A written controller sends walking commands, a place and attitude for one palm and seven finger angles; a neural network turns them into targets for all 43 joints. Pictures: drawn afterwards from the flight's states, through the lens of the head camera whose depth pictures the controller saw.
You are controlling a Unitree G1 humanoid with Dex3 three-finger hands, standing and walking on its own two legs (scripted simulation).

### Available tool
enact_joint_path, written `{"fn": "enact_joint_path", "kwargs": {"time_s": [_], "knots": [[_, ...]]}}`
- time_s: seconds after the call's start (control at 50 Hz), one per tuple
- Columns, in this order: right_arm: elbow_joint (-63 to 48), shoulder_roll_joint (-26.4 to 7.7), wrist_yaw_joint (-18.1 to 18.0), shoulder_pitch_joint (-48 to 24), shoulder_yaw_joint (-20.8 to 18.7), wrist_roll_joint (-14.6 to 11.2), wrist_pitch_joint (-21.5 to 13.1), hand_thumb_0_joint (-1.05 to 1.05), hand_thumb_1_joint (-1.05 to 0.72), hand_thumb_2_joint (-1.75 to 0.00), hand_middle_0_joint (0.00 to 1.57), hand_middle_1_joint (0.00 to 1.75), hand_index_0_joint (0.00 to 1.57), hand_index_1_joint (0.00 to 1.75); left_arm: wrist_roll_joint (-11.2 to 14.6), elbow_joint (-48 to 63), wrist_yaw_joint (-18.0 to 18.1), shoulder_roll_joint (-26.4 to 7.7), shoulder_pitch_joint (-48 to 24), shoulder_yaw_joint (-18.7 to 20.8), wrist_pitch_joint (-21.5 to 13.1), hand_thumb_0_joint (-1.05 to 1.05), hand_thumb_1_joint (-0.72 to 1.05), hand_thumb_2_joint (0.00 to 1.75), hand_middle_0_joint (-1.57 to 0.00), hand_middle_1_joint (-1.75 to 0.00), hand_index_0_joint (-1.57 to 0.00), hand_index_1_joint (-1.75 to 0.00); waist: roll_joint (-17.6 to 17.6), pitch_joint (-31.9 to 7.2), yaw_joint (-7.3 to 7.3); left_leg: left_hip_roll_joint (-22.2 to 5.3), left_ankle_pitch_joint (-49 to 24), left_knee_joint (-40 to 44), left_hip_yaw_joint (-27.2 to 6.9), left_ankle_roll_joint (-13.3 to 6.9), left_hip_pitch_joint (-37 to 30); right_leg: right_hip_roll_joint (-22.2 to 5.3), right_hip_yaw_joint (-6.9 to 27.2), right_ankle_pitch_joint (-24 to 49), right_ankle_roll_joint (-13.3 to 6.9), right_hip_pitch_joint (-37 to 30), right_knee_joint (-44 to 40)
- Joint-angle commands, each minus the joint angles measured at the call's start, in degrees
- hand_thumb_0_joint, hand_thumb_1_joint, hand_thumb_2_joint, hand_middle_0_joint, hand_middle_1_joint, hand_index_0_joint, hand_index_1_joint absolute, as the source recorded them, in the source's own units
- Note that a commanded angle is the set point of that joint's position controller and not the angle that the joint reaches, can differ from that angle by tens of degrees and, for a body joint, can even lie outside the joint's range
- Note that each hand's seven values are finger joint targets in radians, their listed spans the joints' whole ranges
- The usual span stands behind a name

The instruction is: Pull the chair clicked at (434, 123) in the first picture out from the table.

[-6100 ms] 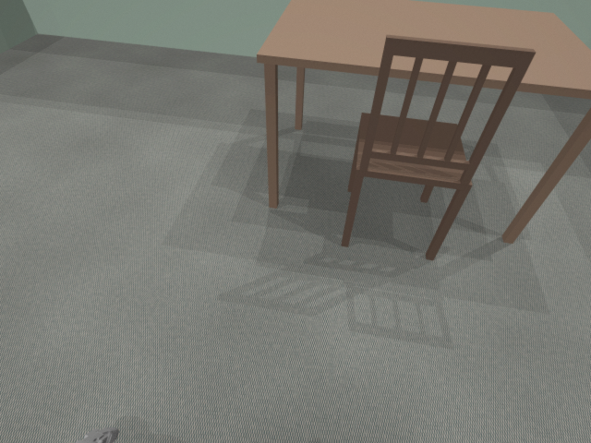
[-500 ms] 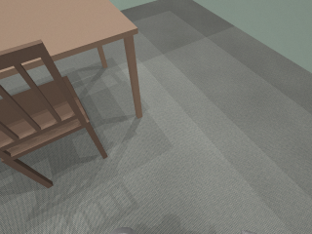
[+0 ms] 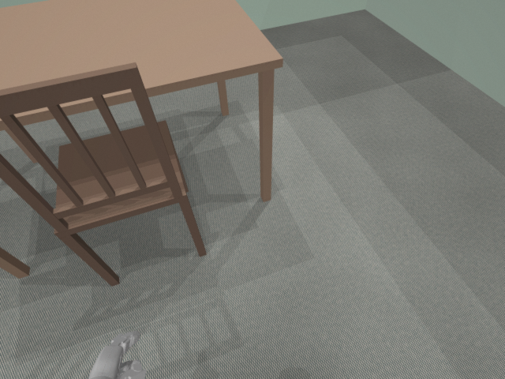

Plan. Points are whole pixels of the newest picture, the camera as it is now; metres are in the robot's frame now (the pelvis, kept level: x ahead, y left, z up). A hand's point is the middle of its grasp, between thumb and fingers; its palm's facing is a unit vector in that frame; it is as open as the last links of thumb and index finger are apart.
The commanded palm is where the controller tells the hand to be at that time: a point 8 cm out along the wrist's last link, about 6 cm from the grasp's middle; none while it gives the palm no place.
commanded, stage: turn to face it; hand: left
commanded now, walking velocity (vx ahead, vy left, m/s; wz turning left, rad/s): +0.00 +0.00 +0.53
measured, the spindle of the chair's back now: (86, 156) +0.62 +0.44 -0.07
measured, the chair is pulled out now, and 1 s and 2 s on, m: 0.00 0.00 0.00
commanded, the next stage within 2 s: take the last steps up to it in 0.38 s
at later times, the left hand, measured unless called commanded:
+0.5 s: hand out of the picture -0.06 +0.21 -0.18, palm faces +0.32 -0.92 -0.24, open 7.4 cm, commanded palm none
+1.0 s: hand out of the picture +0.09 +0.22 -0.15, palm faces +0.26 -0.95 -0.20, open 7.4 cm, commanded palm none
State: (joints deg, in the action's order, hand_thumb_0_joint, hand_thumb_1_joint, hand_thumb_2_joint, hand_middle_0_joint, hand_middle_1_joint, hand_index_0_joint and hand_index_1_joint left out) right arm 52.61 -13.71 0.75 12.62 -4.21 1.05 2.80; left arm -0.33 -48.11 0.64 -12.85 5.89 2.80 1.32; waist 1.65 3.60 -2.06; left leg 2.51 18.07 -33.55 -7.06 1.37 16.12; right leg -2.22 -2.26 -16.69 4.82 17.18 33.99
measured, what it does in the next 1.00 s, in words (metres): steps on the spot, turning left: left foot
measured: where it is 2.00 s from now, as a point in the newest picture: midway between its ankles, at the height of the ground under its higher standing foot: (244, 357)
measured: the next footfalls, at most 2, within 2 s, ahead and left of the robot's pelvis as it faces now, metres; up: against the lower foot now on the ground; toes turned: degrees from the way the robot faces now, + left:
left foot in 0.48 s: +0.00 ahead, +0.12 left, +0.00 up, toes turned +19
right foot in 1.02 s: +0.19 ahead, -0.06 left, +0.00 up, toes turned +10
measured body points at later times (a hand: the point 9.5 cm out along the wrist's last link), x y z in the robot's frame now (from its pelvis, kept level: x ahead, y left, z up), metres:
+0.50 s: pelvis -0.01 +0.02 +0.00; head +0.02 +0.04 +0.45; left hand -0.08 +0.26 -0.16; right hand +0.17 -0.20 -0.13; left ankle -0.04 +0.11 -0.73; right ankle +0.00 -0.11 -0.72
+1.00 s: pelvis +0.07 +0.02 +0.01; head +0.08 +0.01 +0.46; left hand +0.08 +0.27 -0.13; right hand +0.06 -0.22 -0.15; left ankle -0.04 +0.11 -0.73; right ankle +0.14 -0.07 -0.72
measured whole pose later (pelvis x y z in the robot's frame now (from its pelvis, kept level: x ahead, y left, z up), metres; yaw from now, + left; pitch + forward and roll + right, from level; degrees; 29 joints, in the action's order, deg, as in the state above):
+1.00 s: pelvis +0.07 +0.02 +0.01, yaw +16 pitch -1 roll +1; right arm 63.6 -10.0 -0.7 24.7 -2.3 1.6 -1.1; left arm -1.5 -57.8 -1.4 -9.9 11.8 2.5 0.0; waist 0.2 1.2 -2.7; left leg 1.4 19.5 -22.6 2.8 -1.2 2.3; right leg -3.7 -5.1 -16.4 1.1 19.3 34.0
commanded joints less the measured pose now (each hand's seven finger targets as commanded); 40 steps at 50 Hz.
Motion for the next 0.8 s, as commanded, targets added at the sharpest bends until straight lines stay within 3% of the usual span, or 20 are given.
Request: {"fn": "enact_joint_path", "kwargs": {"time_s": [0.0, 0.02, 0.04, 0.06, 0.08, 0.12, 0.22, 0.34, 0.38, 0.4, 0.42, 0.44, 0.46, 0.48, 0.5, 0.52, 0.56, 0.62, 0.68, 0.78], "knots": [[-7.2, -6.7, -0.7, -2.3, -2.2, -0.3, -1.0, 0.0, -0.9, -0.9, 0.2, 0.3, 0.2, 0.3, -0.7, 2.2, 1.6, -16.2, 11.4, 3.5, -1.9, 0.0, 0.9, 0.9, -0.2, -0.3, -0.2, -0.3, -14.9, -10.5, 5.28, -0.5, 18.9, -30.2, 1.2, 0.9, 16.8, -28.3, 21.8, 25.4, -13.0, -15.9, -15.4], [-5.9, -7.0, -0.5, -2.0, -2.5, -0.1, -0.4, 0.0, -0.9, -0.9, 0.2, 0.3, 0.2, 0.3, -0.6, 2.6, 1.7, -12.9, 7.6, 3.0, -2.0, 0.0, 0.9, 0.9, -0.2, -0.3, -0.2, -0.3, -13.0, -7.3, 3.48, -2.2, 14.2, -35.2, -0.4, 0.6, 16.2, -24.3, 16.8, 18.0, -12.6, -10.2, -16.8], [-4.6, -6.6, -0.1, -1.4, -2.5, 0.1, 0.1, 0.0, -0.9, -0.9, 0.2, 0.3, 0.2, 0.3, -0.5, 3.3, 1.6, -11.4, 4.2, 2.6, -1.9, 0.0, 0.9, 0.9, -0.2, -0.3, -0.2, -0.3, -14.1, -4.4, 2.14, -3.0, 11.0, -37.9, 1.3, 1.1, 16.6, -21.5, 14.5, 13.4, -11.6, -7.7, -17.7], [-3.5, -6.5, 0.3, -0.7, -2.4, 0.4, 0.4, 0.0, -0.9, -0.9, 0.2, 0.3, 0.2, 0.3, -0.4, 3.8, 1.4, -9.5, 2.2, 1.9, -1.7, 0.0, 0.9, 0.9, -0.2, -0.3, -0.2, -0.3, -11.6, -2.4, 0.98, -3.5, 6.9, -39.9, 2.6, 1.6, 16.8, -18.2, 9.6, 12.7, -10.4, -6.3, -17.1], [-2.7, -6.1, 0.6, 0.7, -2.2, 0.3, 0.4, 0.0, -0.9, -0.9, 0.2, 0.3, 0.2, 0.3, -0.4, 3.9, 1.4, -8.3, 0.8, 1.6, -1.8, 0.0, 0.9, 0.9, -0.2, -0.3, -0.2, -0.3, -12.5, -2.1, 0.1, -4.1, 4.5, -39.6, 3.5, 2.0, 16.8, -16.7, 5.5, 15.7, -9.8, -6.5, -16.4], [-2.3, -5.2, 0.8, 0.4, -1.7, 0.3, 0.7, 0.0, -0.9, -0.9, 0.2, 0.3, 0.2, 0.3, -0.5, 3.2, 1.4, -7.7, 3.4, 1.4, -2.2, 0.0, 0.9, 0.9, -0.2, -0.3, -0.2, -0.3, -12.5, -1.8, 0.75, -4.1, 2.2, -38.1, 5.0, 2.6, 16.5, -15.5, 1.6, 20.6, -9.4, -7.7, -15.7], [-2.4, -3.9, 0.6, -3.4, -0.9, 0.1, 0.9, 0.0, -0.9, -0.9, 0.2, 0.3, 0.2, 0.3, -0.9, 0.5, 1.4, -9.1, 9.5, 1.9, -2.0, 0.0, 0.9, 0.9, -0.2, -0.3, -0.2, -0.3, -11.4, -2.2, 3.2, -4.5, 4.3, -28.4, 7.7, 3.0, 14.7, -16.8, -0.9, 25.3, -11.0, -11.5, -15.0], [-2.8, -2.4, 0.4, -6.4, 0.5, -0.5, -0.2, 0.0, -0.9, -0.9, 0.2, 0.3, 0.2, 0.3, -1.5, -2.2, 1.4, -10.6, 12.5, 2.5, -1.6, 0.0, 0.9, 0.9, -0.2, -0.3, -0.2, -0.3, -14.1, -5.0, 5.0, -3.4, 7.6, -11.6, 11.3, 1.3, 7.0, -17.9, -1.5, 34.3, -12.5, -14.0, -11.1], [-2.4, -2.6, 0.1, -4.7, 0.7, -0.6, -0.6, 0.0, -0.9, -0.9, 0.2, 0.3, 0.2, 0.3, -1.5, -3.0, 1.3, -10.8, 12.1, 2.6, -1.4, 0.0, 0.9, 0.9, -0.2, -0.3, -0.2, -0.3, -13.9, -5.6, 3.98, -3.0, 5.5, -5.1, 12.0, 0.6, 2.6, -18.1, -2.1, 33.1, -11.7, -12.8, -8.9], [-1.8, -2.9, 0.0, -3.0, 0.7, -0.4, -0.9, 0.0, -0.9, -0.9, 0.2, 0.3, 0.2, 0.3, -1.2, -3.4, 1.3, -10.6, 11.4, 2.7, -1.2, 0.0, 0.9, 0.9, -0.2, -0.3, -0.2, -0.3, -12.7, -6.4, 2.84, -2.9, 0.7, 1.0, 12.3, 0.2, -1.3, -17.1, -3.4, 30.8, -10.2, -11.6, -6.6], [-1.0, -4.1, -0.1, -0.5, 0.4, -0.3, -1.4, 0.0, -0.9, -0.9, 0.2, 0.3, 0.2, 0.3, -0.6, -3.6, 1.2, -10.2, 10.8, 2.6, -1.0, 0.0, 0.9, 0.9, -0.2, -0.3, -0.2, -0.3, -10.4, -7.3, 1.16, -3.8, -7.3, 8.9, 11.7, -0.4, -7.9, -15.8, -5.3, 26.2, -7.8, -8.0, -2.2], [-0.8, -8.7, -0.3, 1.9, -0.5, 0.1, -2.1, 0.0, -0.9, -0.9, 0.2, 0.3, 0.2, 0.3, -0.1, -2.8, 0.9, -7.8, 11.6, 2.2, -0.7, 0.0, 0.9, 0.9, -0.2, -0.3, -0.2, -0.3, 1.9, -10.1, -0.13, -11.7, -19.5, 12.4, 1.9, -3.4, -16.6, -11.1, -8.0, 13.8, -4.3, 0.2, 7.5], [-0.7, -13.2, -0.9, 4.0, -1.4, 0.1, -2.2, 0.0, -0.9, -0.9, 0.2, 0.3, 0.2, 0.3, 0.1, -1.2, 0.7, -3.7, 10.9, 0.8, -0.4, 0.0, 0.9, 0.9, -0.2, -0.3, -0.2, -0.3, 15.8, -9.3, -0.85, -24.3, -42.1, 14.2, -13.2, -10.6, -19.6, -4.7, -6.9, -17.9, -1.0, 12.3, 16.9], [0.2, -13.6, -1.2, 4.5, -1.2, 0.1, -1.6, 0.0, -0.9, -0.9, 0.2, 0.3, 0.2, 0.3, -0.3, -1.2, 1.1, -4.7, 9.1, 0.5, 0.1, 0.0, 0.9, 0.9, -0.2, -0.3, -0.2, -0.3, 10.7, -8.8, -1.19, -25.9, -37.8, 13.3, -10.4, -14.1, -15.9, -5.0, -1.6, -20.9, -2.1, 10.4, 22.4], [0.1, -11.5, -1.6, 2.8, -0.5, 0.5, -1.9, 0.0, -0.9, -0.9, 0.2, 0.3, 0.2, 0.3, -0.6, -1.8, 0.8, -4.4, 8.8, 0.6, 0.0, 0.0, 0.9, 0.9, -0.2, -0.3, -0.2, -0.3, 9.2, -6.8, -0.61, -23.8, -26.0, 15.8, -9.0, -14.7, -13.8, -4.9, -1.1, -18.8, -2.2, 12.0, 25.3], [0.2, -9.9, -2.0, 1.4, -0.1, 0.5, -2.3, 0.0, -0.9, -0.9, 0.2, 0.3, 0.2, 0.3, -1.0, -3.2, 0.4, -4.3, 7.8, 0.9, 0.1, 0.0, 0.9, 0.9, -0.2, -0.3, -0.2, -0.3, 12.7, -4.5, -0.45, -20.8, -18.4, 17.5, -8.5, -13.3, -12.7, -4.6, -0.2, -15.5, -2.2, 14.5, 27.7], [-0.1, -7.0, -2.1, -0.5, 0.8, 0.3, -2.9, 0.0, -0.9, -0.9, 0.2, 0.3, 0.2, 0.3, -1.3, -5.1, -0.5, -5.0, 8.7, 0.9, -0.2, 0.0, 0.9, 0.9, -0.2, -0.3, -0.2, -0.3, 10.0, -0.7, 0.73, -17.3, -9.5, 19.8, -5.5, -11.6, -9.4, -4.3, 0.6, -8.2, -2.8, 14.7, 29.9], [0.8, -5.9, -2.1, 1.5, 1.1, -0.1, -4.1, 0.0, -0.9, -0.9, 0.2, 0.3, 0.2, 0.3, -1.4, -7.3, -1.2, -4.0, 11.3, 0.3, -0.9, 0.0, 0.9, 0.9, -0.2, -0.3, -0.2, -0.3, 5.9, -0.9, 1.36, -15.2, -4.8, 22.3, -3.0, -11.0, -10.3, -3.9, -0.2, -3.0, -2.5, 14.6, 28.4], [2.6, -5.1, -2.1, 5.2, 1.1, -0.3, -4.7, 0.0, -0.9, -0.9, 0.2, 0.3, 0.2, 0.3, -1.5, -7.4, -1.2, -3.6, 9.8, 0.0, -1.1, 0.0, 0.9, 0.9, -0.2, -0.3, -0.2, -0.3, 4.2, 1.9, 0.71, -15.8, -2.4, 24.3, -4.3, -12.2, -10.2, -4.2, -0.2, -2.0, -2.4, 15.7, 24.8], [4.4, -5.1, -2.1, 8.5, 0.5, 0.2, -5.2, 0.0, -0.9, -0.9, 0.2, 0.3, 0.2, 0.3, -1.3, -5.7, -1.6, -2.4, 5.4, 0.1, -1.5, 0.0, 0.9, 0.9, -0.2, -0.3, -0.2, -0.3, 4.9, 4.0, -0.28, -17.2, 0.7, 25.6, -5.4, -13.7, -11.2, -4.5, -0.4, -2.1, -2.6, 15.9, 15.1]]}}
